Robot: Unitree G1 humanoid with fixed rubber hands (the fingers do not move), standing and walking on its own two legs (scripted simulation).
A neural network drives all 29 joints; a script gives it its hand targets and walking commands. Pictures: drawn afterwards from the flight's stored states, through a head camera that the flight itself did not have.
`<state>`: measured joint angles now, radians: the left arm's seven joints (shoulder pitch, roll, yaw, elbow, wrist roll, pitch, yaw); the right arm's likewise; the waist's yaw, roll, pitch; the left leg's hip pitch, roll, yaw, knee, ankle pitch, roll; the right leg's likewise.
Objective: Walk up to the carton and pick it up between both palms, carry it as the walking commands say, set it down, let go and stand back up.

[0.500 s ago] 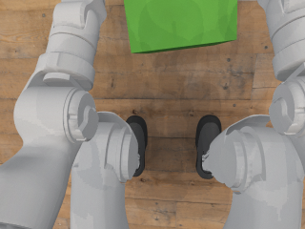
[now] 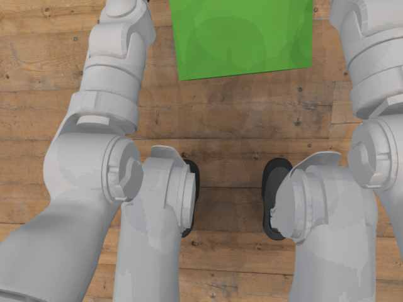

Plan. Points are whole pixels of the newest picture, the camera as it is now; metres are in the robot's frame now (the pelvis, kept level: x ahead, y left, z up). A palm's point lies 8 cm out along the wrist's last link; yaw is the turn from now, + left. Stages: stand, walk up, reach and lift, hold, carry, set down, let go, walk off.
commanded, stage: reach and lift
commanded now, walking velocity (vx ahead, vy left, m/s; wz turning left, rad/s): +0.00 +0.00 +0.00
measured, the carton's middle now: out of the picture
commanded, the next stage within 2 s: none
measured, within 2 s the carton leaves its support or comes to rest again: neither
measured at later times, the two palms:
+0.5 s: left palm out of the picture +0.54 +0.12 -0.10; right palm out of the picture +0.57 -0.15 -0.11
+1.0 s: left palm out of the picture +0.52 +0.12 -0.02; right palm out of the picture +0.54 -0.15 -0.03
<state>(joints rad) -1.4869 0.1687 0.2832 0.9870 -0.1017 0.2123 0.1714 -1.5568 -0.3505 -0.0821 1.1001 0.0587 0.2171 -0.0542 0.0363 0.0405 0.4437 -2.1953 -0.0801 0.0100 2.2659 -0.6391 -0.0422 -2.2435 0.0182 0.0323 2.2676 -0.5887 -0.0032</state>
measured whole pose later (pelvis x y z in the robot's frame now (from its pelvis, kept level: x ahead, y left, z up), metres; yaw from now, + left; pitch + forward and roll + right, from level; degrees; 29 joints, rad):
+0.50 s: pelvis +0.01 +0.00 +0.03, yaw +0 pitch +39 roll +4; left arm -1.33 0.02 0.47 0.68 0.09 0.30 0.16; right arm -1.50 -0.27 -0.17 1.00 -0.04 0.28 -0.10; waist 0.04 0.01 0.28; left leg -2.18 -0.07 0.00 2.14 -0.64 -0.05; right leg -2.24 0.04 0.04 2.14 -0.57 -0.01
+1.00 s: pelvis +0.00 +0.00 +0.08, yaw -1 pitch +44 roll +4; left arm -1.21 -0.09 0.58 0.59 0.22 0.33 0.15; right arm -1.35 -0.14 -0.30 0.89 -0.19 0.33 -0.12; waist 0.05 0.00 0.06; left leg -2.15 -0.07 -0.01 1.95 -0.58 -0.06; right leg -2.21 0.07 0.05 1.95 -0.51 0.00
